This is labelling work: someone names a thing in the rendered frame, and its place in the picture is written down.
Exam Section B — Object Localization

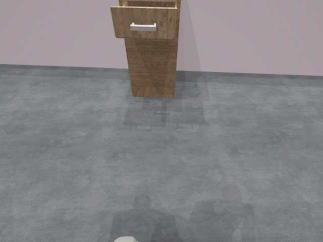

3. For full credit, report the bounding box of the handle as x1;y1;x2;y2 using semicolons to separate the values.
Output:
130;23;156;31

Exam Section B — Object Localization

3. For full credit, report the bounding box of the cabinet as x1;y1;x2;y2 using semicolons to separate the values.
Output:
119;0;181;98

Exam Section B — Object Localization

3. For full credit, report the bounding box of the drawer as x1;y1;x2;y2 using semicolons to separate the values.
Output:
110;0;177;40

